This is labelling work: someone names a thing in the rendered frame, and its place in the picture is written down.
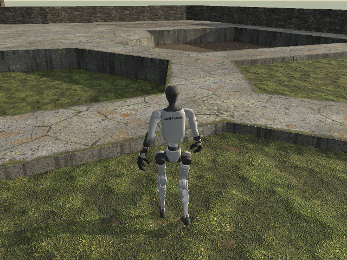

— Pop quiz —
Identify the robot right forearm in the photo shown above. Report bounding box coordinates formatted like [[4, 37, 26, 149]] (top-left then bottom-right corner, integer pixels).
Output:
[[193, 130, 202, 146]]

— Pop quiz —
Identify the robot right upper arm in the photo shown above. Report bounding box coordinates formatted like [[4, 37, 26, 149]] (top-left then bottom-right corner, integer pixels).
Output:
[[184, 108, 200, 137]]

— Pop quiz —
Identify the right robot shin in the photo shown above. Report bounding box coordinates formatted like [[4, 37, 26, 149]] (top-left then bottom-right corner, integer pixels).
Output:
[[180, 180, 189, 218]]

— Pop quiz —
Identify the right robot thigh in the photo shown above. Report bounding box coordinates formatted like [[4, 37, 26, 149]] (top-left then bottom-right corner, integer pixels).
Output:
[[178, 151, 192, 190]]

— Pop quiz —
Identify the left robot hand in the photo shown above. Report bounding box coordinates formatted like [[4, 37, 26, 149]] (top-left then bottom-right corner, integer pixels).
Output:
[[137, 156, 150, 171]]

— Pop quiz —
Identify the robot left forearm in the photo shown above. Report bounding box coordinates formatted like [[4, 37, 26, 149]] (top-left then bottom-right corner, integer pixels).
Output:
[[139, 132, 152, 158]]

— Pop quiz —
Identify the right robot hand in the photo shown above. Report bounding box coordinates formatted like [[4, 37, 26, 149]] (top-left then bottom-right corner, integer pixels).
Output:
[[190, 144, 202, 153]]

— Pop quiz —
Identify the robot left upper arm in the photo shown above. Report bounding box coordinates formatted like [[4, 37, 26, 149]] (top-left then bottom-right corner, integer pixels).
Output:
[[147, 109, 162, 140]]

